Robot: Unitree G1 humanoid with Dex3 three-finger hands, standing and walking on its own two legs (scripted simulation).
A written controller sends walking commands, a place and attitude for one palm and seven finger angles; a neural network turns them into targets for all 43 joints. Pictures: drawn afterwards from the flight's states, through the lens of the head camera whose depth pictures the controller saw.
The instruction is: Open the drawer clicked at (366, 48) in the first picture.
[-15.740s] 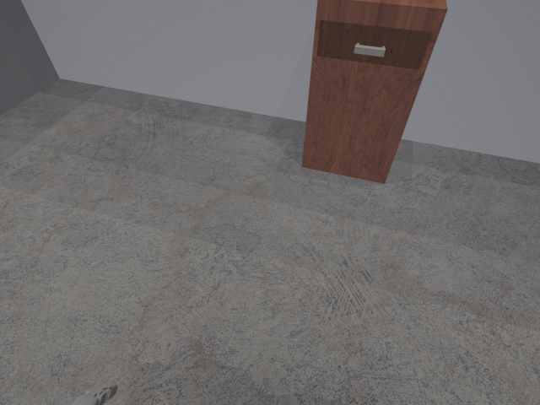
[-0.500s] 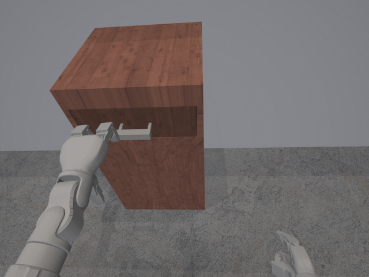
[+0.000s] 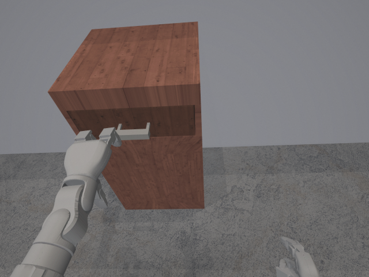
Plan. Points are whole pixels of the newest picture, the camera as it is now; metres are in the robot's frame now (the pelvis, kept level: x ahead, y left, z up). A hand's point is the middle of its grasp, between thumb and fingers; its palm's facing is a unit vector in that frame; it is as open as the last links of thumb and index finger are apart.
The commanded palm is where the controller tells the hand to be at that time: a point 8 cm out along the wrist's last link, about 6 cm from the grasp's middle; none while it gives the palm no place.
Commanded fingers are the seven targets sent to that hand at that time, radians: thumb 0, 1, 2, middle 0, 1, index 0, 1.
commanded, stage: move the hooked fingers above the handle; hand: left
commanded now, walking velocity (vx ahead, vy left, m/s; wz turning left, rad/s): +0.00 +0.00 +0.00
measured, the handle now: (133, 130) +0.56 +0.26 -0.06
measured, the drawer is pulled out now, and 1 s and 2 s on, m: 0.00 0.00 0.00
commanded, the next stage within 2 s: none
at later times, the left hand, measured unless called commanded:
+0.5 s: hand (117, 154) +0.38 +0.23 +0.03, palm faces -0.05 -0.01 -1.00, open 13.8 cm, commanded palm +0.37 +0.24 +0.10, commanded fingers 0.00 -0.50 0.30 -0.30 -1.20 -0.30 -1.20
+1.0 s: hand (127, 139) +0.45 +0.23 +0.02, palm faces -0.04 -0.01 -1.00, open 13.8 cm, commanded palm +0.43 +0.25 +0.07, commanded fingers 0.00 -0.50 0.30 -0.30 -1.20 -0.30 -1.20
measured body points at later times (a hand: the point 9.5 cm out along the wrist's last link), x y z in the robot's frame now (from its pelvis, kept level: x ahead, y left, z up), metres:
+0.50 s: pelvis +0.00 +0.00 -0.01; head +0.04 -0.03 +0.44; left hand +0.38 +0.23 +0.09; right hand +0.12 -0.27 -0.14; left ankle -0.03 +0.13 -0.74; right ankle +0.02 -0.13 -0.74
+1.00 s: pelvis +0.00 +0.00 -0.02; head +0.07 -0.02 +0.43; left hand +0.44 +0.23 +0.07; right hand +0.05 -0.27 -0.15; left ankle -0.03 +0.13 -0.74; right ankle +0.02 -0.13 -0.74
